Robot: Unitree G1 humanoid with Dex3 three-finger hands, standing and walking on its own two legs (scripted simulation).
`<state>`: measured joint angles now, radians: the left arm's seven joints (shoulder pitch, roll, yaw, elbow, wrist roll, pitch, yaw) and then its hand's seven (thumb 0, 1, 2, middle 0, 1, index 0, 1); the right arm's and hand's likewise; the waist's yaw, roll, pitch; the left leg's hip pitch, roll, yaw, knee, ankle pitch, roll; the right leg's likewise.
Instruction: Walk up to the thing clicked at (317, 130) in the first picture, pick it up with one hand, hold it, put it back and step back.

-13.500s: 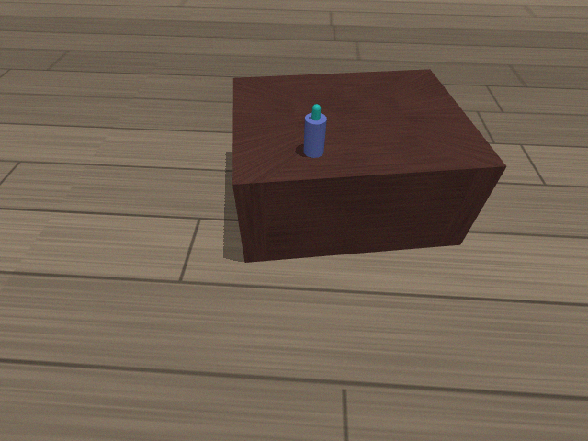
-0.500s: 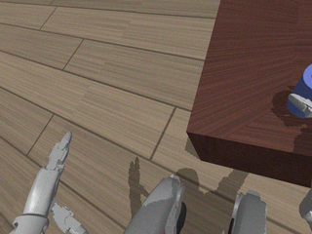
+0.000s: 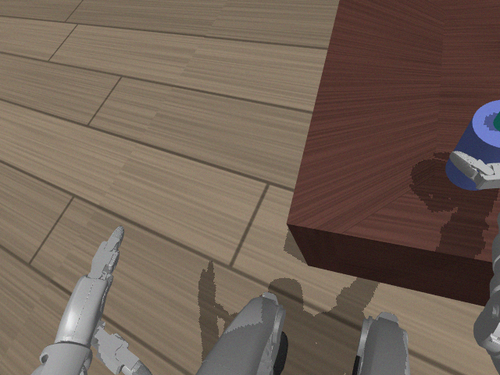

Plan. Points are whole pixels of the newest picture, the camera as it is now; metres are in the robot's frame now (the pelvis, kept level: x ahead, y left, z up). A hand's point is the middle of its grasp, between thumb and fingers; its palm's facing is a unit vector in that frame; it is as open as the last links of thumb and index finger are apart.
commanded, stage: settle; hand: right
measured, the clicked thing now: (493, 141) +0.51 -0.23 -0.01
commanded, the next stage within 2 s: lift in 0.18 s
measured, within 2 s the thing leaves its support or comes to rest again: neither
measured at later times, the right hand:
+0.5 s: hand (499, 134) +0.51 -0.23 +0.00, palm faces +0.24 +0.97 -0.01, open 10.4 cm
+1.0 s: hand out of the picture +0.43 -0.22 +0.09, palm faces +0.24 +0.97 -0.01, open 10.4 cm
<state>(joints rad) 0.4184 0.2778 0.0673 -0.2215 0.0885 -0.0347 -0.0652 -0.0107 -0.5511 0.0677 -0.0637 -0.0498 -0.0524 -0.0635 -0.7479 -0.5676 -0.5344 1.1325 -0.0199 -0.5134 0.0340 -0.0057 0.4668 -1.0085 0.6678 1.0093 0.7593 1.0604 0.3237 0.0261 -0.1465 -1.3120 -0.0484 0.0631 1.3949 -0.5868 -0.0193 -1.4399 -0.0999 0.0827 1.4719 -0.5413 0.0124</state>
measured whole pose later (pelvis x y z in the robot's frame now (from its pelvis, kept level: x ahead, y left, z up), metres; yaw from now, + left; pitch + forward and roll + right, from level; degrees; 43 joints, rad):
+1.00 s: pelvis +0.02 -0.01 +0.07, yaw -3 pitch +18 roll +4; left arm 0.42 0.24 0.10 0.00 0.05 0.00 -0.03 -0.01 -0.55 0.07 -0.05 -0.05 -0.05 -0.06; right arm -0.43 -0.28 -0.35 0.81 0.06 -0.44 0.00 -0.01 0.48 -1.04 0.66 1.04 0.75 1.09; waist 0.16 0.01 -0.15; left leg -0.90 -0.02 0.02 1.09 -0.51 -0.03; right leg -1.01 -0.07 0.02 1.15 -0.47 0.00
